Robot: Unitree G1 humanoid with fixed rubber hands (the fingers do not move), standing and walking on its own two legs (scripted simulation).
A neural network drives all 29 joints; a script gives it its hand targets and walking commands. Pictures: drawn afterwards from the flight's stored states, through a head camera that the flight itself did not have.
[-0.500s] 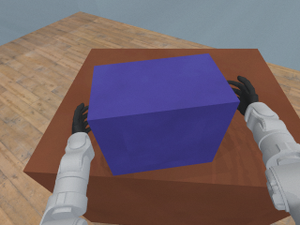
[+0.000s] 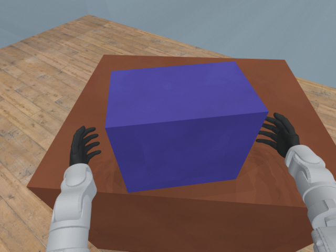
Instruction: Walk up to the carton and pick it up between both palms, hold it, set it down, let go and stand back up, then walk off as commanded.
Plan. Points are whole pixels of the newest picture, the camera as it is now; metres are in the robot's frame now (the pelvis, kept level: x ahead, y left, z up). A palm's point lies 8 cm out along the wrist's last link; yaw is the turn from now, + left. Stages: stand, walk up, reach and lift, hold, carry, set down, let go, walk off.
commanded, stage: set down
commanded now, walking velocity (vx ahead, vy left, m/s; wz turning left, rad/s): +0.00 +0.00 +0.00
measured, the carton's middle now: (179, 129) +0.41 +0.04 +0.09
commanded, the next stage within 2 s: none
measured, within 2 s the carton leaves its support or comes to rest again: neither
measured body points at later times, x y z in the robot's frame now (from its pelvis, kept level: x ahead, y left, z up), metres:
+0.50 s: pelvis +0.00 +0.00 +0.00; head +0.02 +0.01 +0.45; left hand +0.26 +0.25 +0.07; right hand +0.34 -0.26 +0.05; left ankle +0.04 +0.16 -0.74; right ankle +0.00 -0.10 -0.74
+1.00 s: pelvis +0.00 +0.00 +0.00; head +0.01 +0.02 +0.45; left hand +0.21 +0.24 +0.07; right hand +0.28 -0.28 +0.04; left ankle +0.04 +0.16 -0.74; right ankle +0.00 -0.10 -0.74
